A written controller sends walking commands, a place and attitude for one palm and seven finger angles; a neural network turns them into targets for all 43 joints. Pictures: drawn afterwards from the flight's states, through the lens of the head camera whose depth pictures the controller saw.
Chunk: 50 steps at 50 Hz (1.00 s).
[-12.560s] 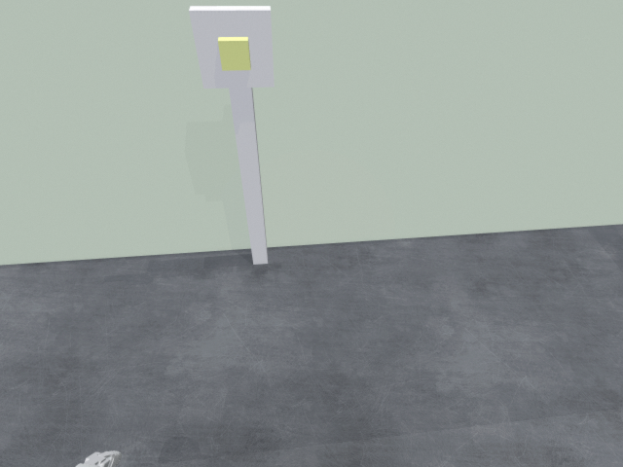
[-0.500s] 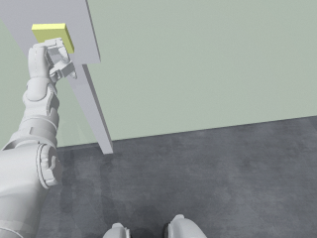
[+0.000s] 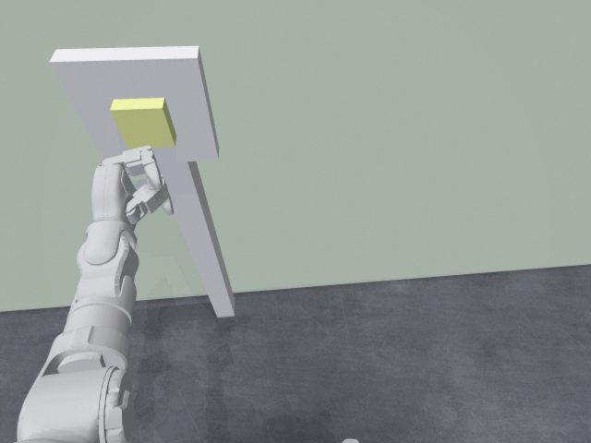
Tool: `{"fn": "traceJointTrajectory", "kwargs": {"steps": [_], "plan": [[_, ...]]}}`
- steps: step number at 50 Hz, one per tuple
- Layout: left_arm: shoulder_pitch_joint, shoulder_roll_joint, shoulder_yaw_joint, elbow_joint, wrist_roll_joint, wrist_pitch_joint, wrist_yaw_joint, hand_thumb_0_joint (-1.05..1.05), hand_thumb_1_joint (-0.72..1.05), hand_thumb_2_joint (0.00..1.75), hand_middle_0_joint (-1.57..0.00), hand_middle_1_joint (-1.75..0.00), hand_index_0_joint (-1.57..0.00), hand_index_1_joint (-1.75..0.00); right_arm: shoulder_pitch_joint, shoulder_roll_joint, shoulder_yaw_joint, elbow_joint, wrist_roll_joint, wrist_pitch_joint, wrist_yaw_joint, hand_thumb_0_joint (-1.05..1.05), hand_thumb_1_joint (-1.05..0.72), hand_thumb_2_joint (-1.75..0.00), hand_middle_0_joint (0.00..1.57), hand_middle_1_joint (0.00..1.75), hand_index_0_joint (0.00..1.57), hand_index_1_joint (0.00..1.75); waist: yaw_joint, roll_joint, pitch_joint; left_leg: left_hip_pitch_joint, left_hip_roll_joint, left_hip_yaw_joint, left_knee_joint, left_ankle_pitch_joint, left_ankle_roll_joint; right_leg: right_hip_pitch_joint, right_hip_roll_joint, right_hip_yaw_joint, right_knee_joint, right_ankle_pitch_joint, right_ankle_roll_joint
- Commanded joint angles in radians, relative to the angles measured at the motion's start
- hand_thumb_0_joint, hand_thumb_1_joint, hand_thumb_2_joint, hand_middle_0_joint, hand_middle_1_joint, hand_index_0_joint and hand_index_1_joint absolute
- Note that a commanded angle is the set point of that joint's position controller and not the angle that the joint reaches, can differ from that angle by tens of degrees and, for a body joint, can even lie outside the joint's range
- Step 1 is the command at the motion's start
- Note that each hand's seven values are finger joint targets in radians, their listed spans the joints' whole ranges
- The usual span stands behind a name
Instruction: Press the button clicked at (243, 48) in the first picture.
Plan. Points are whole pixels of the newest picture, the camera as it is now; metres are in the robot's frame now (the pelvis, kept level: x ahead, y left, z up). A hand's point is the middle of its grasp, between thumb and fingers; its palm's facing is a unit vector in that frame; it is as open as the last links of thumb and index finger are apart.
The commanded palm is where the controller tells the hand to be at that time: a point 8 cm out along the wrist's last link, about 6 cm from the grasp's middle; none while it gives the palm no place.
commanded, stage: pull the fist back off the button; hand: left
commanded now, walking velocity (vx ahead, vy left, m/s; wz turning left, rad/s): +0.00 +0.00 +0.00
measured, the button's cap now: (146, 122) +0.53 +0.21 +0.13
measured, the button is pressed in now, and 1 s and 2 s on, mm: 0 0 0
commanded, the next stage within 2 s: draw the hand back to the body in 0.28 s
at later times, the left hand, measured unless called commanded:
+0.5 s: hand (158, 210) +0.39 +0.17 +0.11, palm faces +0.10 -1.00 -0.02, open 3.1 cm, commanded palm +0.34 +0.23 +0.11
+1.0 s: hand (93, 283) +0.27 +0.20 +0.15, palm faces +0.20 -0.96 -0.19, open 3.1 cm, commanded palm +0.23 +0.25 +0.15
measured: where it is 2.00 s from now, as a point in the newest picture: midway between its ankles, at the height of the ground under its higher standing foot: outside the picture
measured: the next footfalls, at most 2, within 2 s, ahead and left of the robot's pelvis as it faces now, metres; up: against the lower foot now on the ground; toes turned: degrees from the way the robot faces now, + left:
none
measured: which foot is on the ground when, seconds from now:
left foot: down 0.00-1.00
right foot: down 0.00-1.00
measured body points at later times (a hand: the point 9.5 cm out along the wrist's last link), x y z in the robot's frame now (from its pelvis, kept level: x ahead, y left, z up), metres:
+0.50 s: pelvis -0.01 -0.01 +0.00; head +0.03 -0.01 +0.45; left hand +0.37 +0.23 +0.11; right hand +0.12 -0.25 -0.10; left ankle -0.02 +0.10 -0.71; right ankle +0.01 -0.11 -0.71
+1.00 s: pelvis -0.01 -0.01 +0.03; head -0.02 -0.02 +0.48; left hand +0.25 +0.25 +0.16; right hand +0.19 -0.23 -0.05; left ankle -0.02 +0.10 -0.71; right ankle +0.01 -0.11 -0.71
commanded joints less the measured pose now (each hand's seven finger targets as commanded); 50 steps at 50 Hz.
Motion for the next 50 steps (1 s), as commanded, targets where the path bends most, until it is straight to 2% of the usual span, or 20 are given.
{"fn": "traceJointTrajectory", "kwargs": {"steps": [1,2,4,8,12,14,19,21,23,27,29,32,35,37,39,42,44,45,48,50], "plan": [[-0.336,0.147,-0.018,-0.296,-0.031,-0.028,0.004,0.00,0.90,0.90,-1.30,-1.50,-1.30,-1.50,0.028,-0.148,-0.049,-0.094,0.005,-0.041,-0.010,0.00,-0.90,-0.90,0.20,0.30,0.20,0.30,-0.001,0.015,-0.314,0.208,-0.024,-0.057,-0.091,0.413,0.002,0.199,0.028,0.023,-0.063,0.401,-0.006],[-0.327,0.172,-0.002,-0.329,-0.027,-0.028,0.013,0.00,0.90,0.90,-1.30,-1.50,-1.30,-1.50,0.021,-0.150,-0.049,-0.096,0.004,-0.042,-0.013,0.00,-0.90,-0.90,0.20,0.30,0.20,0.30,0.005,0.018,-0.314,0.212,-0.026,-0.059,-0.095,0.408,0.002,0.210,0.026,0.023,-0.061,0.395,-0.008],[-0.294,0.119,-0.043,-0.366,-0.024,-0.023,0.017,0.00,0.90,0.90,-1.30,-1.50,-1.30,-1.50,0.000,-0.137,-0.043,-0.103,0.004,-0.050,-0.014,0.00,-0.90,-0.90,0.20,0.30,0.20,0.30,0.010,0.038,-0.325,0.231,-0.029,-0.058,-0.099,0.417,0.000,0.220,0.022,0.022,-0.061,0.404,-0.009],[-0.240,0.092,-0.067,-0.443,-0.027,-0.030,0.024,0.00,0.90,0.90,-1.30,-1.50,-1.30,-1.50,-0.026,-0.132,-0.043,-0.103,0.005,-0.067,-0.017,0.00,-0.90,-0.90,0.20,0.30,0.20,0.30,0.018,0.030,-0.338,0.271,-0.025,-0.070,-0.101,0.460,-0.005,0.228,0.020,0.019,-0.056,0.414,-0.010],[-0.255,0.090,-0.081,-0.407,-0.024,-0.006,0.030,0.00,0.90,0.90,-1.30,-1.50,-1.30,-1.50,-0.049,-0.137,-0.035,-0.096,0.008,-0.069,-0.023,0.00,-0.90,-0.90,0.20,0.30,0.20,0.30,0.004,-0.033,-0.248,0.217,-0.031,-0.075,-0.117,0.346,-0.004,0.208,0.016,0.015,-0.075,0.345,-0.008],[-0.308,0.100,-0.078,-0.366,-0.018,0.005,0.037,0.00,0.90,0.90,-1.30,-1.50,-1.30,-1.50,-0.063,-0.137,-0.030,-0.091,0.010,-0.070,-0.030,0.00,-0.90,-0.90,0.20,0.30,0.20,0.30,-0.003,-0.020,-0.218,0.200,-0.038,-0.072,-0.122,0.283,-0.003,0.190,0.012,0.022,-0.086,0.301,-0.007],[-0.354,0.127,-0.053,-0.355,-0.018,-0.023,0.034,0.00,0.90,0.90,-1.30,-1.50,-1.30,-1.50,-0.066,-0.132,-0.024,-0.088,0.004,-0.083,-0.036,0.00,-0.90,-0.90,0.20,0.30,0.20,0.30,0.012,0.005,-0.302,0.218,-0.044,-0.071,-0.115,0.295,-0.004,0.229,0.007,0.033,-0.076,0.316,-0.010],[-0.250,0.134,-0.034,-0.390,-0.025,-0.033,0.021,0.00,0.90,0.90,-1.30,-1.50,-1.30,-1.50,-0.078,-0.129,-0.026,-0.108,0.005,-0.091,-0.031,0.00,-0.90,-0.90,0.20,0.30,0.20,0.30,0.049,0.047,-0.345,0.245,-0.044,-0.068,-0.121,0.340,-0.007,0.269,0.007,0.032,-0.069,0.352,-0.018],[-0.103,0.148,-0.008,-0.424,-0.038,-0.022,0.008,0.00,0.90,0.90,-1.30,-1.50,-1.30,-1.50,-0.085,-0.128,-0.025,-0.130,0.008,-0.094,-0.025,0.00,-0.90,-0.90,0.20,0.30,0.20,0.30,0.075,0.021,-0.352,0.241,-0.040,-0.064,-0.134,0.390,-0.006,0.325,0.008,0.029,-0.071,0.405,-0.018],[0.017,0.144,-0.008,-0.519,-0.071,0.040,-0.018,0.00,0.90,0.90,-1.30,-1.50,-1.30,-1.50,-0.118,-0.132,-0.023,-0.161,0.024,-0.097,-0.029,0.00,-0.90,-0.90,0.20,0.30,0.20,0.30,0.075,-0.057,-0.254,0.204,-0.040,-0.051,-0.178,0.335,0.003,0.360,0.006,0.026,-0.118,0.388,-0.010],[0.018,0.139,-0.018,-0.593,-0.080,0.065,-0.022,0.00,0.90,0.90,-1.30,-1.50,-1.30,-1.50,-0.141,-0.128,-0.021,-0.167,0.029,-0.102,-0.037,0.00,-0.90,-0.90,0.20,0.30,0.20,0.30,0.070,-0.010,-0.216,0.219,-0.041,-0.045,-0.199,0.286,0.003,0.342,0.005,0.032,-0.146,0.335,-0.006],[0.035,0.144,-0.017,-0.691,-0.093,0.083,-0.019,0.00,0.90,0.90,-1.30,-1.50,-1.30,-1.50,-0.163,-0.124,-0.018,-0.166,0.031,-0.125,-0.052,0.00,-0.90,-0.90,0.20,0.30,0.20,0.30,0.064,-0.023,-0.185,0.247,-0.037,-0.052,-0.220,0.244,0.007,0.341,0.006,0.033,-0.177,0.271,-0.006],[0.071,0.127,-0.032,-0.781,-0.094,0.090,-0.024,0.00,0.90,0.90,-1.30,-1.50,-1.30,-1.50,-0.184,-0.116,-0.013,-0.161,0.032,-0.154,-0.062,0.00,-0.90,-0.90,0.20,0.30,0.20,0.30,0.071,0.040,-0.189,0.295,-0.039,-0.058,-0.240,0.236,0.004,0.341,0.004,0.030,-0.189,0.244,-0.010],[0.124,0.114,-0.045,-0.798,-0.103,0.106,-0.033,0.00,0.90,0.90,-1.30,-1.50,-1.30,-1.50,-0.193,-0.118,-0.012,-0.161,0.033,-0.175,-0.067,0.00,-0.90,-0.90,0.20,0.30,0.20,0.30,0.068,-0.016,-0.169,0.302,-0.033,-0.066,-0.249,0.227,0.006,0.345,0.006,0.024,-0.200,0.227,-0.007],[0.168,0.109,-0.049,-0.838,-0.104,0.128,-0.041,0.00,0.90,0.90,-1.30,-1.50,-1.30,-1.50,-0.212,-0.114,-0.006,-0.162,0.035,-0.190,-0.069,0.00,-0.90,-0.90,0.20,0.30,0.20,0.30,0.082,0.040,-0.155,0.326,-0.038,-0.067,-0.264,0.223,0.003,0.346,0.002,0.023,-0.209,0.220,-0.010],[0.279,0.119,-0.024,-0.870,-0.116,0.177,-0.051,0.00,0.90,0.90,-1.30,-1.50,-1.30,-1.50,-0.228,-0.116,-0.001,-0.171,0.034,-0.207,-0.072,0.00,-0.90,-0.90,0.20,0.30,0.20,0.30,0.097,-0.030,-0.130,0.322,-0.039,-0.071,-0.276,0.232,0.006,0.374,0.001,0.017,-0.224,0.230,-0.007],[0.314,0.118,-0.020,-0.926,-0.118,0.208,-0.057,0.00,0.90,0.90,-1.30,-1.50,-1.30,-1.50,-0.243,-0.109,0.003,-0.177,0.038,-0.214,-0.072,0.00,-0.90,-0.90,0.20,0.30,0.20,0.30,0.105,-0.009,-0.118,0.335,-0.041,-0.068,-0.287,0.254,0.003,0.386,0.001,0.011,-0.227,0.252,-0.007],[0.310,0.196,-0.058,-1.077,-0.001,0.181,0.047,0.00,0.90,0.90,-1.30,-1.50,-1.30,-1.50,-0.265,-0.102,-0.003,-0.170,0.016,-0.212,-0.080,0.00,-0.90,-0.90,0.20,0.30,0.20,0.30,0.111,-0.007,-0.066,0.363,-0.036,-0.060,-0.331,0.245,0.013,0.400,-0.022,0.048,-0.296,0.216,-0.012],[0.471,0.123,-0.081,-1.050,0.035,0.199,0.148,0.00,0.90,0.90,-1.30,-1.50,-1.30,-1.50,-0.272,-0.091,0.005,-0.149,0.005,-0.197,-0.084,0.00,-0.90,-0.90,0.20,0.30,0.20,0.30,0.102,-0.047,0.019,0.391,-0.028,-0.057,-0.376,0.227,0.014,0.418,-0.016,0.042,-0.347,0.173,-0.008],[0.474,0.135,-0.073,-1.122,0.058,0.197,0.177,0.00,0.90,0.90,-1.30,-1.50,-1.30,-1.50,-0.273,-0.087,0.007,-0.147,-0.002,-0.189,-0.083,0.00,-0.90,-0.90,0.20,0.30,0.20,0.30,0.103,0.037,-0.017,0.446,-0.031,-0.053,-0.398,0.261,0.010,0.456,-0.016,0.039,-0.357,0.207,-0.013]]}}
